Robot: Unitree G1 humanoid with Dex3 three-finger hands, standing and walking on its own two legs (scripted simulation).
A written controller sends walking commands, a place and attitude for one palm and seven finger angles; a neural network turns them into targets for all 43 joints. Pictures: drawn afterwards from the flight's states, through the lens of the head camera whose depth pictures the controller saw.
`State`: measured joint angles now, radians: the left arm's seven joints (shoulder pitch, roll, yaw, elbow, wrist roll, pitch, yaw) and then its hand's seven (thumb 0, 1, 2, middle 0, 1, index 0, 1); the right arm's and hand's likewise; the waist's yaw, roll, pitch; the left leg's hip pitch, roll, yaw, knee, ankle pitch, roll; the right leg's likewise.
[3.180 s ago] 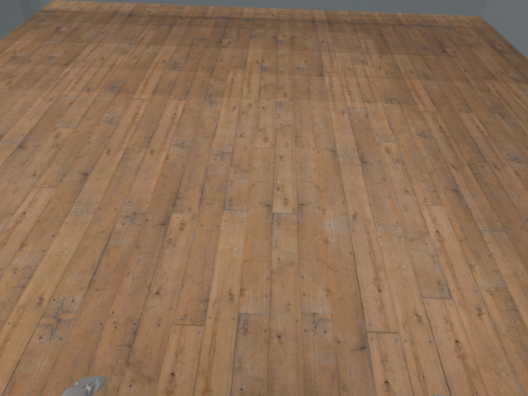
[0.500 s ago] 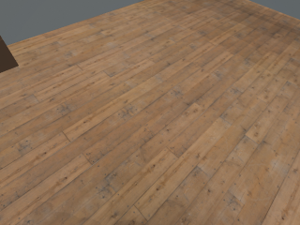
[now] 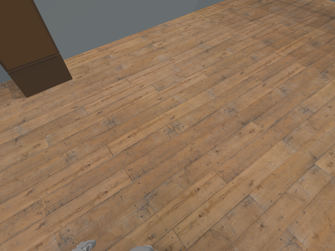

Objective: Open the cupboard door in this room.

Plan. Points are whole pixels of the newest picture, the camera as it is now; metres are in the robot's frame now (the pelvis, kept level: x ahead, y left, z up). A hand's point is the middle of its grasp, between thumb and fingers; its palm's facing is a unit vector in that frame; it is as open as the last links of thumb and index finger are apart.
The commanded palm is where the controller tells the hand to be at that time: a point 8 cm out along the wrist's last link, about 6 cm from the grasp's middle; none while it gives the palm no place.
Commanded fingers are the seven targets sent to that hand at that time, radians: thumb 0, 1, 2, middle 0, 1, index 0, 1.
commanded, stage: turn or walk to find it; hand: left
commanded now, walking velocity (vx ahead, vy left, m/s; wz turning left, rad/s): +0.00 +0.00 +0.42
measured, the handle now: out of the picture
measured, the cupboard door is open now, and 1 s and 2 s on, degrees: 0 0 0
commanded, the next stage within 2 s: stand and wait in 0.64 s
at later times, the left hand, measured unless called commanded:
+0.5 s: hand out of the picture -0.03 +0.27 -0.17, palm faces +0.24 -0.94 -0.25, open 7.4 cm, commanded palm none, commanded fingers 0.00 0.90 0.90 -0.20 -0.30 -0.20 -0.30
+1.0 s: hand out of the picture -0.06 +0.20 -0.16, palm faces +0.36 -0.90 -0.23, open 7.3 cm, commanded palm none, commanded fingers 0.00 0.90 0.90 -0.20 -0.30 -0.20 -0.30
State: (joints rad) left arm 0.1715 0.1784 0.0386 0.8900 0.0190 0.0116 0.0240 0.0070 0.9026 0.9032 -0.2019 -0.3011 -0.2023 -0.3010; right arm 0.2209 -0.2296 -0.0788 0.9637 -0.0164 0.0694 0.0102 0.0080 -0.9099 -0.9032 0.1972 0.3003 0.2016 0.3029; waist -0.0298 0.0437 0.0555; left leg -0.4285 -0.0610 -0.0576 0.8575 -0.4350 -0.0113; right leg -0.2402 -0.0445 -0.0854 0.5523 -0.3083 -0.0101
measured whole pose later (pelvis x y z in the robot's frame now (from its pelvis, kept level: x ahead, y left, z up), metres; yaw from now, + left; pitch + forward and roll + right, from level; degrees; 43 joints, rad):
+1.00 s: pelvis -0.04 +0.01 +0.01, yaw +20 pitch -1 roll +1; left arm 0.25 0.16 0.03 1.00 0.03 0.01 0.02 0.01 0.91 0.90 -0.20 -0.30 -0.21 -0.30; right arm 0.22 -0.22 -0.06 1.03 -0.01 0.06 0.00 0.01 -0.91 -0.90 0.19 0.30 0.20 0.30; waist 0.00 0.02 0.05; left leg -0.31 0.03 0.00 0.77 -0.42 -0.03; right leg -0.21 -0.05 -0.10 0.49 -0.26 -0.01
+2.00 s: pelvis -0.09 +0.04 +0.01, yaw +34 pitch +1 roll -1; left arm 0.14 0.22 0.06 0.95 0.02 0.05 0.01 0.01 0.90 0.90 -0.20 -0.30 -0.20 -0.30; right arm 0.22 -0.19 -0.04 0.96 -0.02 0.02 -0.01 0.01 -0.91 -0.90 0.20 0.30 0.20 0.30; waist -0.03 -0.01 0.05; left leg -0.30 -0.03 0.01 0.47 -0.19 0.05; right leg -0.44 -0.06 -0.05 0.98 -0.43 0.07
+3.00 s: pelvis -0.08 +0.00 -0.01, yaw +60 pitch +0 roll +1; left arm 0.16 0.20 0.04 0.90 0.02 0.01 0.01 0.01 0.90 0.90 -0.20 -0.30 -0.20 -0.30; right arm 0.18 -0.23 -0.06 0.95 -0.01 0.06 0.01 0.01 -0.91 -0.90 0.20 0.30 0.20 0.30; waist -0.02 0.05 0.06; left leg -0.35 -0.03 -0.08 0.72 -0.41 -0.02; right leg -0.28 -0.05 -0.09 0.60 -0.31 0.00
